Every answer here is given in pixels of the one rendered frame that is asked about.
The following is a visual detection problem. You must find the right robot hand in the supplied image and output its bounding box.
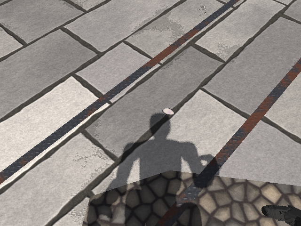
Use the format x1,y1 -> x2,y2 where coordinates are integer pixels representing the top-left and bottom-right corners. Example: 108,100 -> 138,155
261,205 -> 301,226

